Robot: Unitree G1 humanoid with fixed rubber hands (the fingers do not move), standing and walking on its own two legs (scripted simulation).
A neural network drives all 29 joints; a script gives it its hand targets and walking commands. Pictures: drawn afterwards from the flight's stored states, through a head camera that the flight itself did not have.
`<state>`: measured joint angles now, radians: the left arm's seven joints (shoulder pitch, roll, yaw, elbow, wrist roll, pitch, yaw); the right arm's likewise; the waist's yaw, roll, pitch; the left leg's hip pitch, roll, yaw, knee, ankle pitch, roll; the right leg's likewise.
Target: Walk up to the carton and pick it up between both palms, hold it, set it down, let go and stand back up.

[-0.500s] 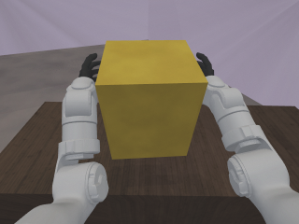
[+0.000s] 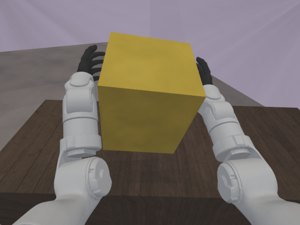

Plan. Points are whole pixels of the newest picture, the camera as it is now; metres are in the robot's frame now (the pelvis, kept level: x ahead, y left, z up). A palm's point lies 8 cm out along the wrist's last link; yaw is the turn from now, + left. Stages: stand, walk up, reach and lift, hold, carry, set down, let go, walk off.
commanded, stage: set down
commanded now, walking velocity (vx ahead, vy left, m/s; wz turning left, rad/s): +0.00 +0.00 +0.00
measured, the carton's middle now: (144, 98) +0.39 +0.01 +0.21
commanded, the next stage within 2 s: none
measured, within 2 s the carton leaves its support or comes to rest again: neither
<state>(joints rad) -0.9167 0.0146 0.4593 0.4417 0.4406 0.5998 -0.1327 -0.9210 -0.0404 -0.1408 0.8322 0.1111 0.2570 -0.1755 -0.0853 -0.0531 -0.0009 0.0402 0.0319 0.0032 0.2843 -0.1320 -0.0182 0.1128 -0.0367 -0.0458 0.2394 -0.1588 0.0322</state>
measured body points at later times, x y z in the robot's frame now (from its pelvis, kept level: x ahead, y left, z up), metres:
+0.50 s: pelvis +0.00 +0.00 +0.00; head -0.05 +0.02 +0.45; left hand +0.40 +0.15 +0.22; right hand +0.40 -0.16 +0.20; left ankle +0.03 +0.13 -0.75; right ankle +0.00 -0.14 -0.75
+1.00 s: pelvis +0.00 +0.00 +0.00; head -0.03 +0.02 +0.45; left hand +0.40 +0.15 +0.17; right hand +0.40 -0.16 +0.16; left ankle +0.03 +0.13 -0.75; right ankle +0.00 -0.14 -0.75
